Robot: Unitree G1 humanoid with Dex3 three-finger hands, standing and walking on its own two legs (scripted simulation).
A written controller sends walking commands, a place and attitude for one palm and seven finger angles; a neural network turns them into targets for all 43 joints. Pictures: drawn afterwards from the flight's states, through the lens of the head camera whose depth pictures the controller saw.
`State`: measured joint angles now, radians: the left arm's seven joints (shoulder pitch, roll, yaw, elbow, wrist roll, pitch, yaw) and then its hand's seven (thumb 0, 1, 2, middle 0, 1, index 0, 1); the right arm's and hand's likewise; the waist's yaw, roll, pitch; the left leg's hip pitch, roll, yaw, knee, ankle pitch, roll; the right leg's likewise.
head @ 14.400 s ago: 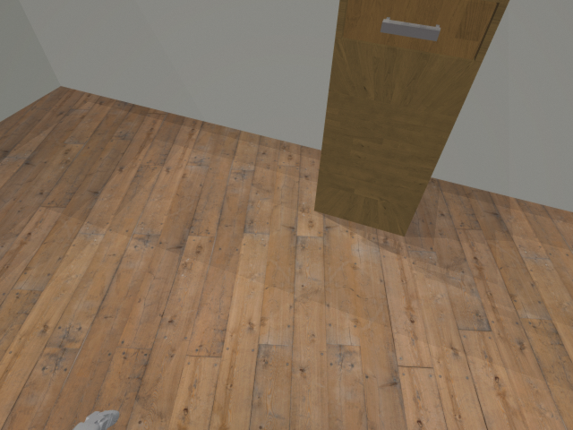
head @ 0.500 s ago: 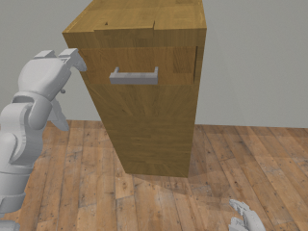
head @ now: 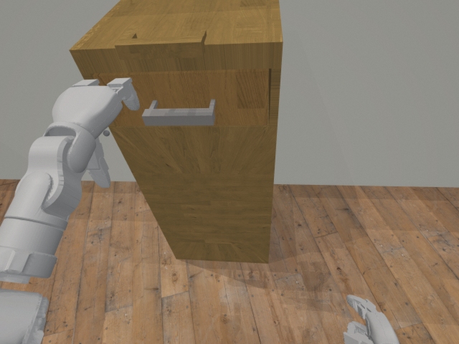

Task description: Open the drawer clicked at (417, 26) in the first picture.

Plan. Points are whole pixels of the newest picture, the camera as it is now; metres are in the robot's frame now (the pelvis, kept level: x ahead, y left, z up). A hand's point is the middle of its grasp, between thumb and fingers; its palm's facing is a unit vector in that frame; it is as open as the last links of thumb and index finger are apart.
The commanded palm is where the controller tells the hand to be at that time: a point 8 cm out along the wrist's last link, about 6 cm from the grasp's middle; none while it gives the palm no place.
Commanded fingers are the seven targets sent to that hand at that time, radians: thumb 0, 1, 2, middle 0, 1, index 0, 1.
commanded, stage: move the hooked fingers above the handle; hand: left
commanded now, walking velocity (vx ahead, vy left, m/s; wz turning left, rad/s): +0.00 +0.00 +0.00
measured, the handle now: (181, 110) +0.56 +0.18 +0.11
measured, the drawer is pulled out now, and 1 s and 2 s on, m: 0.00 0.00 0.00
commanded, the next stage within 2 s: none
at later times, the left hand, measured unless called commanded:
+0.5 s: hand (139, 129) +0.42 +0.21 +0.17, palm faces +0.02 -0.02 -1.00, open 13.9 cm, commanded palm +0.41 +0.22 +0.24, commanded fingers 0.00 -0.50 0.30 -0.30 -1.20 -0.30 -1.20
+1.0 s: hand (177, 115) +0.49 +0.16 +0.15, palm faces -0.01 -0.02 -1.00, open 13.8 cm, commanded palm +0.48 +0.19 +0.23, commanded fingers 0.00 -0.50 0.30 -0.30 -1.20 -0.30 -1.20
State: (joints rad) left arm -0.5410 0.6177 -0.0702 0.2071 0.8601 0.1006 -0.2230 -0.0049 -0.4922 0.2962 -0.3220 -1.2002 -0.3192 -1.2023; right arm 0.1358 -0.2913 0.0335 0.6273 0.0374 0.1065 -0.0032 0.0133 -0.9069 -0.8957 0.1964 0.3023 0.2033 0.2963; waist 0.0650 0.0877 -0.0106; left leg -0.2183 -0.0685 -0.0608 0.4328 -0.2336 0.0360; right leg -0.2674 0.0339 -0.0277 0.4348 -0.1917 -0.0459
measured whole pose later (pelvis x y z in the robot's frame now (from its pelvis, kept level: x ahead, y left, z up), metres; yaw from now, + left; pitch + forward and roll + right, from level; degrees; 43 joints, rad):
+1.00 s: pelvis +0.04 +0.02 +0.00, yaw -1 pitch +7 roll +0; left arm -0.83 0.43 -0.26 0.58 0.92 0.07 -0.10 0.00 -0.49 0.30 -0.32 -1.20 -0.32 -1.20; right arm 0.22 -0.27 0.00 0.67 0.04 0.14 -0.01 0.01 -0.91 -0.90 0.20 0.30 0.20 0.30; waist 0.01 0.07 -0.06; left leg -0.29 -0.09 -0.04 0.45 -0.28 0.06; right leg -0.35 0.02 0.00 0.48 -0.25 -0.02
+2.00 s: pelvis +0.03 +0.01 +0.00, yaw -2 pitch +8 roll +0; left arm -0.90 0.53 -0.15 0.75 0.95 -0.01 -0.08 0.00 -0.49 0.30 -0.32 -1.20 -0.32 -1.20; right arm 0.29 -0.27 -0.01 0.68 0.05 0.14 -0.04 0.01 -0.91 -0.90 0.20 0.30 0.20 0.30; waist -0.02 0.06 -0.07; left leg -0.32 -0.06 -0.02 0.48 -0.29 0.05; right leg -0.39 0.04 0.01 0.49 -0.24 -0.04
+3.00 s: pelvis +0.03 +0.01 +0.00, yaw -2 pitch +8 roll +0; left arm -0.94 0.49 -0.16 0.79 0.95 0.04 -0.06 0.00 -0.49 0.30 -0.32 -1.20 -0.32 -1.20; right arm 0.25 -0.27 0.00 0.68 0.05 0.15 -0.03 0.01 -0.91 -0.90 0.20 0.30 0.20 0.30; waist -0.02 0.06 -0.08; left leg -0.32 -0.07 -0.02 0.47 -0.29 0.05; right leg -0.39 0.04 0.01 0.49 -0.24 -0.04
